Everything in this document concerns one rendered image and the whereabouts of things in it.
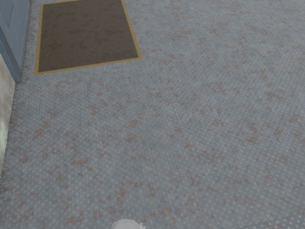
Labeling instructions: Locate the left robot thigh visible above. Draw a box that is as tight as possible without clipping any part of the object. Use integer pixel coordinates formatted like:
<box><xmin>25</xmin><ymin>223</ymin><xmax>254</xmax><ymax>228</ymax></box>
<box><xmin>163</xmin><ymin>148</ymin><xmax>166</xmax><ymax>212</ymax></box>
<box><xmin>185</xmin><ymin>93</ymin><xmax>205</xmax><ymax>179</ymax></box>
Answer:
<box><xmin>112</xmin><ymin>219</ymin><xmax>146</xmax><ymax>229</ymax></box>

